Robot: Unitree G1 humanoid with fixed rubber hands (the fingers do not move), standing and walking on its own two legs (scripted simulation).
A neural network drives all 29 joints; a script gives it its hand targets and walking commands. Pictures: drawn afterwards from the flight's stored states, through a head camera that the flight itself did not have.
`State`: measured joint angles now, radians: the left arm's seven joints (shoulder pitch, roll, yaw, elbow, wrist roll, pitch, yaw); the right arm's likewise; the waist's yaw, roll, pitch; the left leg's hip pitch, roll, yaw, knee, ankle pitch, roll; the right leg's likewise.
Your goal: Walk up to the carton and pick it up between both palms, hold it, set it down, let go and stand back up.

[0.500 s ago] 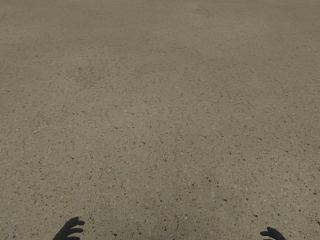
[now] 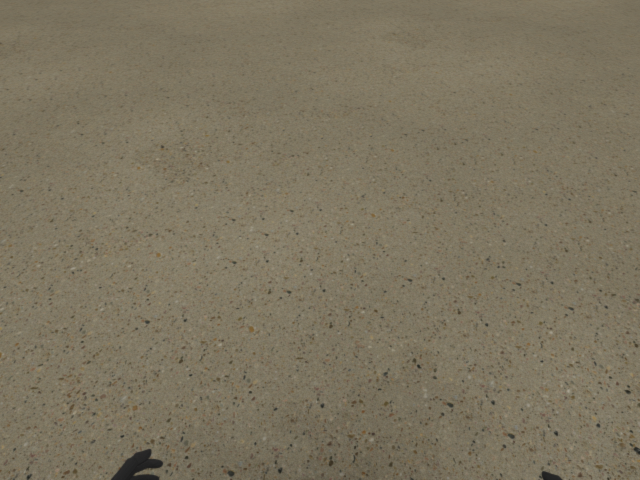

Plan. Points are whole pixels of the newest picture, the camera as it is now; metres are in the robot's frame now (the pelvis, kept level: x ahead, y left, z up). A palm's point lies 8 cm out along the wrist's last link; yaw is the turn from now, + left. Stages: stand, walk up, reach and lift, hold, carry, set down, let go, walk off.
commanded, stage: walk up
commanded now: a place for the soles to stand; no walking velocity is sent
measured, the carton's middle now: out of the picture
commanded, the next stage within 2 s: none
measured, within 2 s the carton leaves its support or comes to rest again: neither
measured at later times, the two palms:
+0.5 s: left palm out of the picture -0.05 +0.21 -0.04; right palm out of the picture +0.11 -0.37 -0.10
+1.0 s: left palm out of the picture -0.24 +0.16 -0.08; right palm out of the picture +0.01 -0.41 -0.08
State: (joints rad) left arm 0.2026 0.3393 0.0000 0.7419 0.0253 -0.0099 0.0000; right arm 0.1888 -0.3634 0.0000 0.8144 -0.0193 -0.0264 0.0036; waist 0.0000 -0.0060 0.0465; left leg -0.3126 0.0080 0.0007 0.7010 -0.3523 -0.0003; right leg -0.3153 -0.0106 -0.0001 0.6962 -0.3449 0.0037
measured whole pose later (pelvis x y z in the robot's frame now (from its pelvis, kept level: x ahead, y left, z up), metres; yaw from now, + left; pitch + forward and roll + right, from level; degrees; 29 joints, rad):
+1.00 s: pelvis -0.21 -0.17 +0.00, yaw +34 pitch -3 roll +0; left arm 0.09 0.39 0.02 0.75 0.03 0.04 0.00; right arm 0.33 -0.45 0.00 0.72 -0.02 0.10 0.12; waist -0.01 -0.03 0.10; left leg -0.33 0.05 0.03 0.89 -0.35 0.02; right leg -0.35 -0.07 -0.39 0.51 -0.12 -0.12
